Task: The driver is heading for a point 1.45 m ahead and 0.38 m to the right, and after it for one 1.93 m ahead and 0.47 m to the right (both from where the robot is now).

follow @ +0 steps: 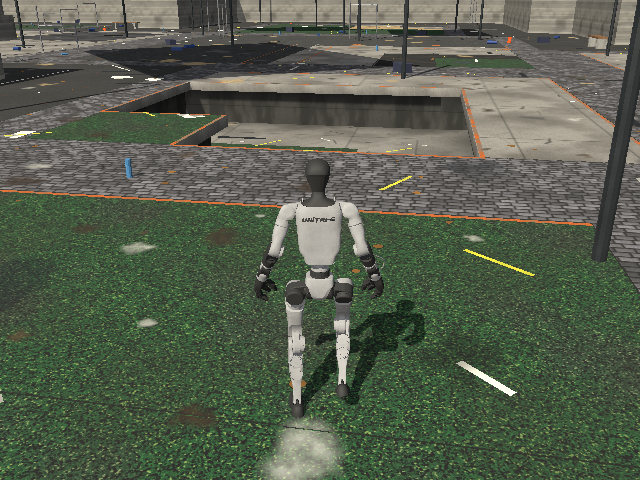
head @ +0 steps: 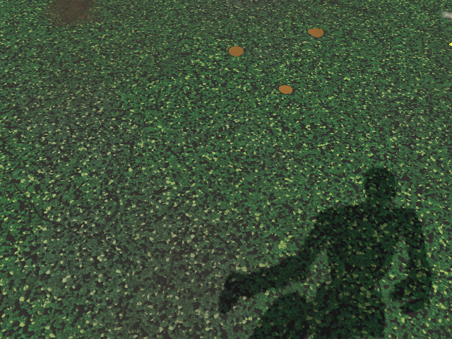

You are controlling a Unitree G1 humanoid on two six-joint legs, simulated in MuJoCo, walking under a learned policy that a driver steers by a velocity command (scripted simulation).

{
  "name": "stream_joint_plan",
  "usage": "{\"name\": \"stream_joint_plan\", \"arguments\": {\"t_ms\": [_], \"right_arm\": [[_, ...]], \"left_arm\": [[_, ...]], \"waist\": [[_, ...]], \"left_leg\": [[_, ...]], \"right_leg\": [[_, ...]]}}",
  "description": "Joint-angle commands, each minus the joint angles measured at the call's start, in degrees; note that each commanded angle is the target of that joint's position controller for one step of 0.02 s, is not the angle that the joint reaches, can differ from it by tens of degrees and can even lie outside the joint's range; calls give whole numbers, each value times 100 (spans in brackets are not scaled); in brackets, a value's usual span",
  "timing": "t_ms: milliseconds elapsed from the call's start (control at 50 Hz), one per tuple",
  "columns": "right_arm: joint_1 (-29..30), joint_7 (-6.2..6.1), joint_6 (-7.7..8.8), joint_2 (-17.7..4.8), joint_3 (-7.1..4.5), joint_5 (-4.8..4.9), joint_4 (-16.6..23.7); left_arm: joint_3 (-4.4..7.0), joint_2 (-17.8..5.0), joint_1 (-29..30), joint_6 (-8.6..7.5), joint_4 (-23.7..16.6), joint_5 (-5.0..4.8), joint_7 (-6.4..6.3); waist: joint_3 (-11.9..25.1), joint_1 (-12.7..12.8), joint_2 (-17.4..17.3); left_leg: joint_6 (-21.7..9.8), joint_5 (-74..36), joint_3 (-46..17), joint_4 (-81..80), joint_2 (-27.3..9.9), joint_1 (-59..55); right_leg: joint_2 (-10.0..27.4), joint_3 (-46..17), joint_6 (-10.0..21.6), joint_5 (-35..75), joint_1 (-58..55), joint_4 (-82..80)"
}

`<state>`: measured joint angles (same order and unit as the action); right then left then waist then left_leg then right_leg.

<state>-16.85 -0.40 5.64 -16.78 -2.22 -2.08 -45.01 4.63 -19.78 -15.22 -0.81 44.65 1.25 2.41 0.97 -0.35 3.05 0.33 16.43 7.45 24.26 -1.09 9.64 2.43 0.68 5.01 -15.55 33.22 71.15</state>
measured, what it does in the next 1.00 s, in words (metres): walks ahead, turning right: right foot, then left foot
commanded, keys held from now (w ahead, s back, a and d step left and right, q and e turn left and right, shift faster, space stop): w+e+shift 0.46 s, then w+shift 0.46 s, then w+q+shift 0.08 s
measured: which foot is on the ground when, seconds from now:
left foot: down 0.00-0.24, up 0.26-0.64, down 0.66-1.00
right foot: up 0.00-0.24, down 0.26-0.68, up 0.70-1.00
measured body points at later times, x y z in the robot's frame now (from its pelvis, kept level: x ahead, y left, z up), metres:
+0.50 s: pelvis +0.45 -0.07 +0.00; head +0.48 -0.07 +0.44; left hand +0.57 +0.20 -0.13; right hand +0.56 -0.37 -0.06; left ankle +0.66 +0.05 -0.67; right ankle +0.38 -0.07 -0.74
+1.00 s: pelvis +0.89 -0.22 -0.01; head +0.91 -0.23 +0.44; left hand +1.22 -0.21 -0.06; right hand +0.65 -0.37 -0.13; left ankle +0.82 -0.06 -0.74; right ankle +0.98 -0.44 -0.69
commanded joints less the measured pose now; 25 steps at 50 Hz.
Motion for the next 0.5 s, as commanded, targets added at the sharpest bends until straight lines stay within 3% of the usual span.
{"name": "stream_joint_plan", "arguments": {"t_ms": [20,60,100,120,160,180,200,220,240,260,280,300,320,340,380,400,440,500], "right_arm": [[-214,44,195,-179,-38,114,51],[-25,32,239,-248,-53,92,-2],[-19,10,251,-446,-91,86,-57],[-150,-6,246,-517,-102,92,-125],[-474,-47,196,-847,-162,91,-164],[-537,-93,121,-1062,-212,82,-138],[-449,-133,12,-1262,-266,50,-91],[-219,-154,-92,-1403,-310,21,14],[-93,-121,-159,-1370,-312,-32,96],[-59,0,-142,-764,-192,-75,190],[-558,13,-35,-567,-72,54,917],[157,7,125,-856,-49,10,1055],[346,11,198,-853,-16,25,1053],[420,1,179,-780,12,-32,1032],[193,-3,-82,-701,54,-219,927],[206,7,-205,-647,62,-235,950],[801,56,-285,-463,130,-197,1239],[1537,171,-243,-178,258,-17,1481]], "left_arm": [[-152,279,556,87,-746,80,158],[-212,251,962,68,-996,57,241],[-277,201,1377,60,-1145,34,337],[-294,181,1587,55,-1174,35,368],[-279,47,1521,35,-1117,21,353],[-243,-79,1216,27,-1031,19,318],[-170,-259,568,13,-862,18,267],[-46,-491,-496,-1,-568,25,197],[129,-762,-1589,-9,-169,23,61],[306,-1164,-1209,75,-134,-121,-94],[409,-1917,-779,155,-493,103,-90],[417,-1666,-1007,192,-613,47,-183],[352,-1356,-820,141,-450,6,-246],[278,-1116,-644,58,-348,-14,-263],[149,-835,-307,-126,-380,-38,-289],[104,-739,-281,-195,-375,-62,-265],[114,-772,-243,-304,-387,-82,-224],[157,-756,-281,-377,-364,-96,-167]], "waist": [[-448,53,-850],[-607,195,-840],[-786,196,-603],[-892,139,-468],[-650,219,-562],[-384,433,-735],[3,828,-851],[510,1356,-925],[969,1738,-665],[557,1241,635],[1580,545,1347],[1707,961,66],[678,676,-449],[123,312,-788],[-277,-160,-887],[-353,-264,-839],[-605,-207,-673],[-634,74,-335]], "left_leg": [[-555,-1540,-889,-1499,-1498,-631],[-447,-2113,-127,-1658,-1257,-362],[-331,-2534,477,-1910,-1061,-145],[-265,-3214,718,-1912,-977,-197],[-164,-5903,883,-1262,-1027,-755],[-126,-7000,875,-663,-1136,-1051],[-136,-7663,831,315,-1262,-1118],[-219,-7796,703,1679,-1398,-814],[-225,-6429,633,3537,-1251,91],[-52,-221,582,5814,-93,1746],[228,1402,-448,7614,389,3920],[158,777,-1247,7329,114,4387],[103,487,-1293,6558,-187,4309],[118,436,-1256,5863,-406,3874],[263,651,-1263,5159,-598,2963],[348,833,-1219,4748,-666,2710],[453,371,-979,3646,-707,2401],[362,-1691,-768,1877,-521,1542]], "right_leg": [[494,-261,-39,511,1480,-95],[462,-92,-11,1190,1255,-799],[301,363,123,1733,606,-1918],[123,674,224,1857,304,-2344],[-363,1097,424,1740,-359,-2723],[-568,1166,517,1451,-733,-2784],[-740,1118,628,1135,-1439,-2793],[-845,901,807,841,-2589,-2852],[-897,490,968,530,-4126,-3203],[-241,-717,1156,216,-4725,-3572],[1194,-4071,2442,388,-6401,-4370],[1316,-4780,2366,-603,-6179,-5340],[1196,-4426,2073,-664,-5087,-5696],[938,-3894,1830,-180,-4037,-5738],[461,-3049,1684,651,-2496,-5767],[275,-2785,1671,732,-1986,-5843],[-34,-2407,1598,821,-1191,-6086],[-392,-1939,1180,1209,-834,-6228]]}}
